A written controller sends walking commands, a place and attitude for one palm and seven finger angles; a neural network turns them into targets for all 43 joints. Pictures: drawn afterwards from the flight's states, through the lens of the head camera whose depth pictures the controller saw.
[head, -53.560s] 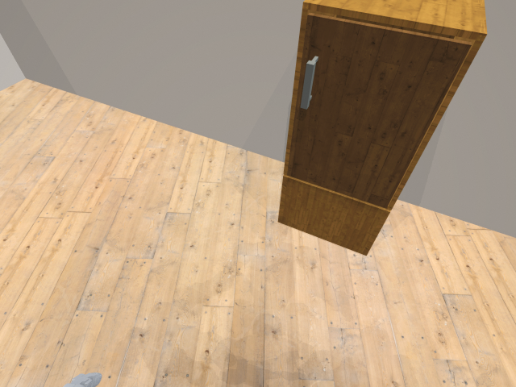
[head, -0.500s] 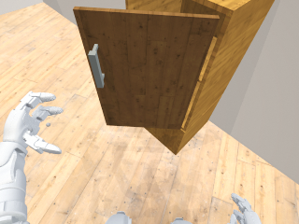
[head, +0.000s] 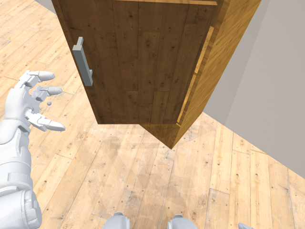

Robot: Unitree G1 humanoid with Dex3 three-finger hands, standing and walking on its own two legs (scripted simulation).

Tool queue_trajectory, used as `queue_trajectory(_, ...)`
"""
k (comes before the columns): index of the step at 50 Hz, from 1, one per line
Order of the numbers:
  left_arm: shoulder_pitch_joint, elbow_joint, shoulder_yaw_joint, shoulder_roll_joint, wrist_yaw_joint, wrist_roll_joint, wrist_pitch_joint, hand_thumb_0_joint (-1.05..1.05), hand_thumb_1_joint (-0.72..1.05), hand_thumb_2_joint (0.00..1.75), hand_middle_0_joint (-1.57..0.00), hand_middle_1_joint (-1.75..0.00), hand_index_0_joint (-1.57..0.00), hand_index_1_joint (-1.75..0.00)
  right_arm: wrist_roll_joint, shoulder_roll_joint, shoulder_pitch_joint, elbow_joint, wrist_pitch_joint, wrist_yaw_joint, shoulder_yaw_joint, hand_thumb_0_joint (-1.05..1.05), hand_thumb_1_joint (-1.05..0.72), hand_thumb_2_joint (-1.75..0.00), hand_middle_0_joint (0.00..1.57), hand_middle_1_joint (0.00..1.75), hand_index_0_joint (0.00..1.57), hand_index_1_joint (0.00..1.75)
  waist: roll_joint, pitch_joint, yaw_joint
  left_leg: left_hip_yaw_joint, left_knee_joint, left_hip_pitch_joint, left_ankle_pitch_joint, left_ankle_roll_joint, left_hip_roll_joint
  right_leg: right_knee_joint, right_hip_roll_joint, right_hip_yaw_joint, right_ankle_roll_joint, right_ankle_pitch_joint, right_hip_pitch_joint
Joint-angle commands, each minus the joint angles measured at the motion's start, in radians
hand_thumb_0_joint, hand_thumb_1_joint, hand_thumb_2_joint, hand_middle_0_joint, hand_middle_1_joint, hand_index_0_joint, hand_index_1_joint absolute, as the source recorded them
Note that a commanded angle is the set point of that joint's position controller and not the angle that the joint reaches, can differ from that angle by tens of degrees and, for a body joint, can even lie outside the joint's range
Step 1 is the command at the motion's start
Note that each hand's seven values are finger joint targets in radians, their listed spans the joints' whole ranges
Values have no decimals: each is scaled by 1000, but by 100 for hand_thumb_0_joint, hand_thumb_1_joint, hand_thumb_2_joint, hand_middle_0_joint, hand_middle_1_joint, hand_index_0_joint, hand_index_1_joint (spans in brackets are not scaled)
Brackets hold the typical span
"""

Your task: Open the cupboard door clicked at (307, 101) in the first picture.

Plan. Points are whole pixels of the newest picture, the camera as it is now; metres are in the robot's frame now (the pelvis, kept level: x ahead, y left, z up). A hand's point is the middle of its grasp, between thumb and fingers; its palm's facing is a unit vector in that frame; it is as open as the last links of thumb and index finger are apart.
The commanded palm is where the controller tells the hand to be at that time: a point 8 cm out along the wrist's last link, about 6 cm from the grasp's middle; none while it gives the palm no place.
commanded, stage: move the hooked fingers beside the handle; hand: left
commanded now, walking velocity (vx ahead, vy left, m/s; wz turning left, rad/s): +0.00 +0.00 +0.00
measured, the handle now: (84, 62) +0.57 +0.20 +0.07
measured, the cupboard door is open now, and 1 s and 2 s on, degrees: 42 42 42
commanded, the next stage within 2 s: slide the fingers in behind the handle in 1.58 s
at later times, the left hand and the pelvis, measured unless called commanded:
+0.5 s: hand (58, 84) +0.48 +0.26 +0.07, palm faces +0.02 -1.00 +0.00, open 14.0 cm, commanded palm +0.46 +0.30 +0.07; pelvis +0.00 +0.00 -0.01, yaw -1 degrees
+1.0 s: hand (62, 72) +0.53 +0.26 +0.06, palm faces +0.02 -1.00 +0.00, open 14.0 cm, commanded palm +0.50 +0.30 +0.06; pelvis +0.00 +0.01 -0.02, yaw -2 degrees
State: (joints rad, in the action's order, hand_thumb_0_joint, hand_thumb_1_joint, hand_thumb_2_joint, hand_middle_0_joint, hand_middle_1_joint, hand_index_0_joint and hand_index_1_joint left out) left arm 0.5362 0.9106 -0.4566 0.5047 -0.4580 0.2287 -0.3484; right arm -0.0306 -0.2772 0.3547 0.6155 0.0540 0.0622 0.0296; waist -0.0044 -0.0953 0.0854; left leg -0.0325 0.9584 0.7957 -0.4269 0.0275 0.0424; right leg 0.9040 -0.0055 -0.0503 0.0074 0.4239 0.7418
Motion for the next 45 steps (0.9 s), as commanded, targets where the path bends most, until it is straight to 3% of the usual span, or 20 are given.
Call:
queue_trajectory(1,378,-141,-50,312,7,1,-57,0,-50,30,-30,-120,-30,-120,3,-178,78,-95,7,9,-70,0,-90,-90,20,30,20,30,-107,-342,-3,66,-121,-288,310,-5,-17,-91,40,5,-31,-245,-69)
queue_trajectory(3,435,-127,-59,335,8,-7,-69,0,-50,30,-30,-120,-30,-120,5,-182,92,-88,-4,9,-70,0,-90,-90,20,30,20,30,-97,-366,6,69,-108,-298,337,-3,-13,-82,45,6,-31,-262,-62)
queue_trajectory(4,439,-114,-45,319,6,-10,-72,0,-50,30,-30,-120,-30,-120,5,-179,94,-90,-8,7,-70,0,-90,-90,20,30,20,30,-126,-372,6,67,-104,-305,338,-5,-15,-80,44,7,-31,-258,-49)
queue_trajectory(6,468,-92,-70,356,10,-17,-84,0,-50,30,-30,-120,-30,-120,9,-183,102,-83,-17,6,-71,0,-90,-90,20,30,20,30,-114,-385,8,75,-96,-303,349,-6,-12,-72,45,5,-32,-262,-50)
queue_trajectory(9,501,-45,-48,342,1,-23,-86,0,-50,30,-30,-120,-30,-120,10,-182,111,-77,-31,3,-68,0,-90,-90,20,30,20,30,-117,-385,20,72,-84,-291,341,-4,-12,-68,48,7,-30,-260,-34)
queue_trajectory(10,520,-46,-69,375,1,-26,-88,0,-50,30,-30,-120,-30,-120,11,-188,114,-74,-34,4,-69,0,-90,-90,20,30,20,30,-121,-394,18,75,-80,-287,343,-4,-11,-65,46,8,-30,-259,-32)
queue_trajectory(14,576,-30,-52,373,-4,-34,-88,0,-50,30,-30,-120,-30,-120,13,-189,127,-66,-51,5,-69,0,-90,-90,20,30,20,30,-154,-411,31,81,-69,-316,365,-6,-6,-58,49,5,-31,-255,8)
queue_trajectory(17,643,11,-15,342,4,-38,-80,0,-50,30,-30,-120,-30,-120,13,-190,138,-56,-58,5,-64,0,-90,-90,20,30,20,30,-132,-367,59,92,-64,-293,323,-3,-4,-59,52,0,-32,-215,56)
queue_trajectory(19,691,30,-48,406,17,-54,-77,0,-50,30,-30,-120,-30,-120,16,-201,148,-48,-64,8,-64,0,-90,-90,20,30,20,30,-141,-392,63,95,-59,-277,298,-4,-3,-57,49,5,-28,-196,60)
queue_trajectory(22,729,33,-47,422,30,-70,-79,0,-50,30,-30,-120,-30,-120,21,-199,164,-47,-69,7,-60,0,-90,-90,20,30,20,30,-149,-422,71,99,-44,-286,332,-1,-2,-42,52,3,-31,-214,67)
queue_trajectory(23,744,31,-50,440,32,-81,-81,0,-50,30,-30,-120,-30,-120,23,-201,172,-45,-73,6,-59,0,-90,-90,20,30,20,30,-185,-450,69,99,-39,-305,357,-6,0,-39,51,5,-29,-226,72)
queue_trajectory(26,740,44,-73,464,39,-83,-79,0,-50,30,-30,-120,-30,-120,27,-202,183,-44,-81,0,-59,0,-90,-90,20,30,20,30,-190,-480,64,99,-28,-308,388,-7,1,-35,53,5,-28,-249,59)
queue_trajectory(28,746,87,-77,482,36,-88,-65,0,-50,30,-30,-120,-30,-120,26,-205,194,-45,-91,-1,-54,0,-90,-90,20,30,20,30,-162,-464,76,94,-21,-277,391,-2,3,-33,57,7,-24,-267,53)
queue_trajectory(31,754,112,-58,472,38,-102,-48,0,-50,30,-30,-120,-30,-120,27,-205,202,-52,-102,-5,-52,0,-90,-90,20,30,20,30,-172,-438,84,90,-21,-248,360,1,1,-39,57,7,-23,-250,66)
queue_trajectory(33,800,115,-101,547,42,-107,-49,0,-50,30,-30,-120,-30,-120,29,-214,216,-50,-108,0,-49,0,-90,-90,20,30,20,30,-148,-449,92,90,-14,-227,370,5,5,-34,60,11,-21,-267,48)
queue_trajectory(35,841,103,-65,518,41,-117,-51,0,-50,30,-30,-120,-30,-120,31,-207,218,-48,-110,-1,-47,0,-90,-90,20,30,20,30,-196,-458,105,89,-5,-234,365,4,4,-32,58,12,-20,-260,73)
queue_trajectory(39,844,142,-82,548,40,-125,-51,0,-50,30,-30,-120,-30,-120,35,-212,238,-44,-118,-5,-44,0,-90,-90,20,30,20,30,-212,-473,105,97,3,-249,388,0,7,-28,64,8,-23,-258,92)
queue_trajectory(40,837,155,-78,545,39,-127,-44,0,-50,30,-30,-120,-30,-120,35,-213,243,-43,-122,-6,-44,0,-90,-90,20,30,20,30,-200,-462,110,96,2,-242,377,2,9,-30,65,7,-22,-250,97)
queue_trajectory(43,779,157,-103,571,29,-128,-31,0,-50,30,-30,-120,-30,-120,38,-216,253,-56,-129,-7,-44,0,-90,-90,20,30,20,30,-198,-496,89,91,4,-239,424,2,8,-22,65,7,-23,-299,58)
queue_trajectory(45,796,137,-80,539,25,-123,-28,0,-50,30,-30,-120,-30,-120,37,-211,255,-57,-134,-11,-45,0,-90,-90,20,30,20,30,-193,-485,101,89,10,-241,432,4,8,-24,66,5,-19,-307,71)
